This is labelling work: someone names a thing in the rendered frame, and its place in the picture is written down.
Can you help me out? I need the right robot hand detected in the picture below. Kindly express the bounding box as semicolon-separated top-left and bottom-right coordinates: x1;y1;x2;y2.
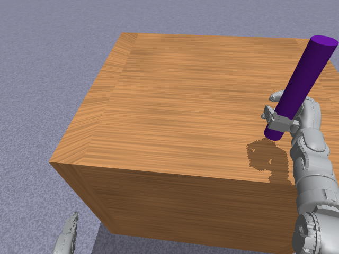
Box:
261;89;322;137

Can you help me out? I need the right robot arm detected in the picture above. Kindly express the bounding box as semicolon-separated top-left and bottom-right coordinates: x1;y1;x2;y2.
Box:
290;128;339;254

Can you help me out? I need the left robot hand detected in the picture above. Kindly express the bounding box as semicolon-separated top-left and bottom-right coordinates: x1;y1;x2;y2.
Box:
52;212;78;254

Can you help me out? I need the can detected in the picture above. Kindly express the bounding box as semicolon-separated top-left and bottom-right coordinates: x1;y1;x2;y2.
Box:
264;35;338;141

